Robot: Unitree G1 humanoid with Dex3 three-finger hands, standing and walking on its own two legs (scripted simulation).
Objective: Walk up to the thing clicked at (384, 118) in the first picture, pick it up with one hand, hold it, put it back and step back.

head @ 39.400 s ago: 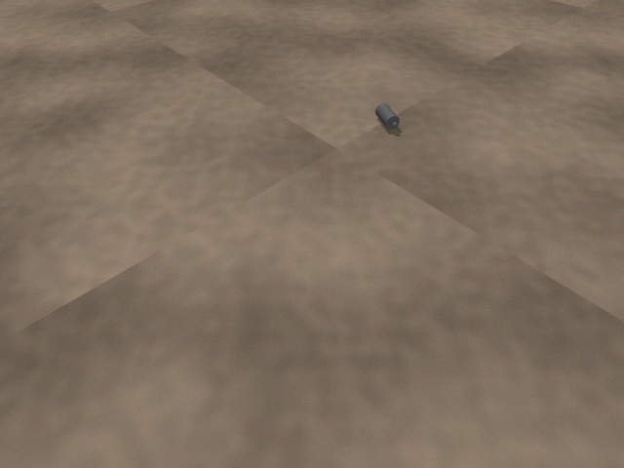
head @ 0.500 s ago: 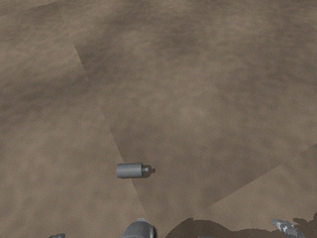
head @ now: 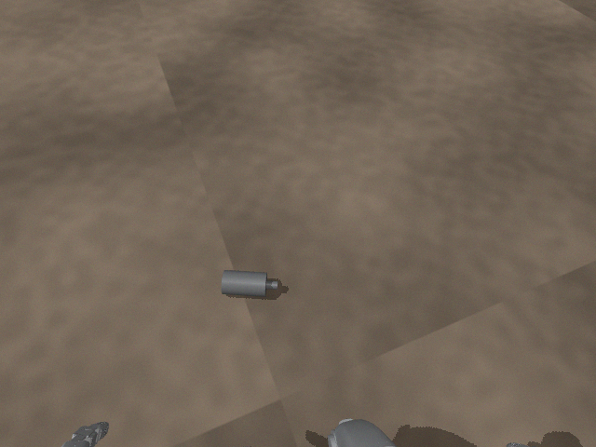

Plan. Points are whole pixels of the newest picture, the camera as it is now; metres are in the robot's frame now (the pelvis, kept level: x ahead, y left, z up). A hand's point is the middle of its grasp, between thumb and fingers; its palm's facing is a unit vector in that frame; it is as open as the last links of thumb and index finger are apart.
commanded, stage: step back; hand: left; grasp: from above
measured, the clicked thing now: (250, 283) +0.70 +0.15 -0.72
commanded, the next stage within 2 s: stand in 1.94 s
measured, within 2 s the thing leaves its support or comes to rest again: neither
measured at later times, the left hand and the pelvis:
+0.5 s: hand out of the picture -0.08 +0.24 -0.13, palm faces -0.05 -0.89 -0.45, open 7.3 cm; pelvis -0.17 -0.03 +0.00, yaw -3 degrees
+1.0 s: hand out of the picture -0.28 +0.22 -0.17, palm faces -0.06 -0.92 -0.39, open 7.3 cm; pelvis -0.35 -0.05 -0.02, yaw -4 degrees
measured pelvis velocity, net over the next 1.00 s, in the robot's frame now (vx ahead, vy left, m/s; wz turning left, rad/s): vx -0.35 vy -0.05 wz -0.08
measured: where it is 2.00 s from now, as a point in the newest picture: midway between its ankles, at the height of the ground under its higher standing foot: outside the picture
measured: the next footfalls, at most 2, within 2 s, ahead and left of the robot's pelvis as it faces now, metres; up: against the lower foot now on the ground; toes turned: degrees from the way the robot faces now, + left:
right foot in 0.24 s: -0.10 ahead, -0.15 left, +0.00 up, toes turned -3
left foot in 0.60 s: -0.19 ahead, +0.10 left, +0.00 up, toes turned -2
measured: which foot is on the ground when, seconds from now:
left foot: down 0.00-0.28, up 0.30-0.58, down 0.60-1.00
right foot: up 0.00-0.22, down 0.24-0.64, up 0.66-0.94, down 0.96-1.00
